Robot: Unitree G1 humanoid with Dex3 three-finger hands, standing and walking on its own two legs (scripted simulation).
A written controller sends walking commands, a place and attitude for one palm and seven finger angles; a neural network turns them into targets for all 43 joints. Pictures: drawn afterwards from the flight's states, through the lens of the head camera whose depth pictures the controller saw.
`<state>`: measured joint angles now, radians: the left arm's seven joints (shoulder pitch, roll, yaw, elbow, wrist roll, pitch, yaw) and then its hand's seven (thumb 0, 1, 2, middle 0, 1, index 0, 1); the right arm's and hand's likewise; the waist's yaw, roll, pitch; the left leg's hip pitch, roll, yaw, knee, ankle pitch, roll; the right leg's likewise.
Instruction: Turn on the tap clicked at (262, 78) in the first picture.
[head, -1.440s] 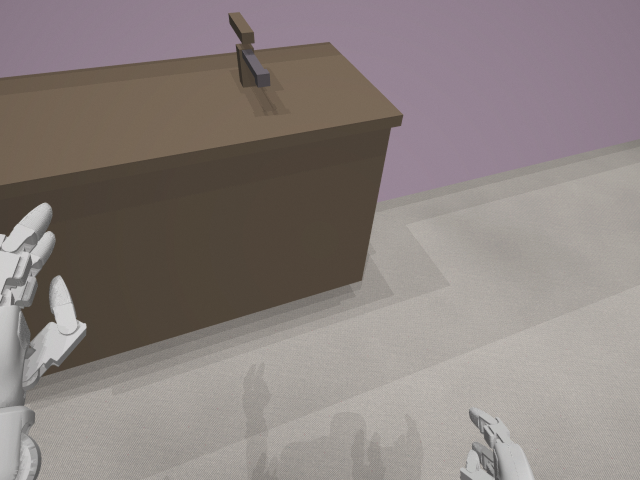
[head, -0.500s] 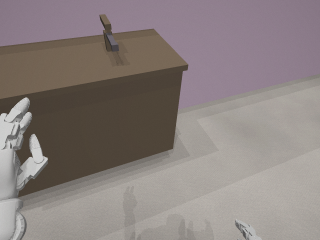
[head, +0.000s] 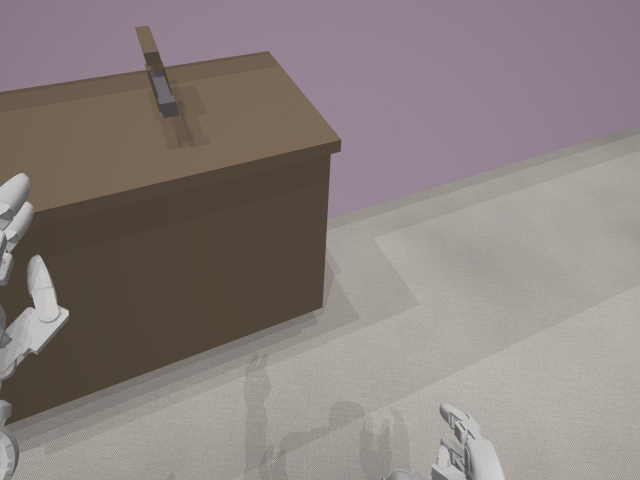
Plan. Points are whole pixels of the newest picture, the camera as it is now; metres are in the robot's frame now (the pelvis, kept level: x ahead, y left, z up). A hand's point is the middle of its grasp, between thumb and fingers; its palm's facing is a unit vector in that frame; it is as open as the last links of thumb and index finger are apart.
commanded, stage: take the last steps up to it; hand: left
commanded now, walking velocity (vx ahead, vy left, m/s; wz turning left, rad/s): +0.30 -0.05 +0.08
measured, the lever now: (168, 106) +0.70 +0.33 +0.10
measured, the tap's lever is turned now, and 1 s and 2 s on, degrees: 0 0 0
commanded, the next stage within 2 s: come to a stop and stand still in 1.10 s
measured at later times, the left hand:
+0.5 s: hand (188, 212) +0.34 +0.17 +0.19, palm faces +0.48 -0.81 -0.34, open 7.4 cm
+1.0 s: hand (254, 165) +0.45 +0.12 +0.17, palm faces +0.47 -0.76 -0.44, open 7.4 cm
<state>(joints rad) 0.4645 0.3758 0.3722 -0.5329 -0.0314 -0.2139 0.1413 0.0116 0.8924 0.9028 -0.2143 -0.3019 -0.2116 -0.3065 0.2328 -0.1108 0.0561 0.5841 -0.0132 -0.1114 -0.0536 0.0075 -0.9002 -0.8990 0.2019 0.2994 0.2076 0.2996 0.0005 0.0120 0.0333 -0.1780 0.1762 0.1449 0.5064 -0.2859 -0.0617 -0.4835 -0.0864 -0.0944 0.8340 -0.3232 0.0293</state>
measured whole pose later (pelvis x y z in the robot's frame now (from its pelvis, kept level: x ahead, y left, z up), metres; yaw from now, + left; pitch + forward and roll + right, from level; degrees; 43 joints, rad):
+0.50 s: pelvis +0.14 -0.08 -0.01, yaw +1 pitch -1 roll +1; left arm 0.46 0.38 0.38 -0.55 -0.04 -0.23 0.19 0.01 0.89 0.90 -0.22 -0.30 -0.22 -0.31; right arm 0.23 -0.23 -0.03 0.58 0.00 -0.06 -0.08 0.01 -0.91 -0.90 0.20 0.30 0.20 0.30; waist 0.01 -0.06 0.01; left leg -0.30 0.04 0.17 0.59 -0.24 0.02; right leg -0.23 -0.03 -0.14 0.69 -0.44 -0.04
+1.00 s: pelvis +0.25 -0.14 +0.00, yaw +6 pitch +0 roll +2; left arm 0.45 0.34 0.36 -0.47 -0.01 -0.23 0.15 0.01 0.89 0.90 -0.22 -0.30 -0.22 -0.31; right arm 0.19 -0.24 -0.02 0.65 -0.01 -0.05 -0.07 0.01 -0.90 -0.90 0.20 0.30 0.20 0.30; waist 0.00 -0.01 0.07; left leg -0.46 0.07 0.10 0.88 -0.35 -0.01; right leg -0.23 -0.07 -0.17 0.51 -0.29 -0.04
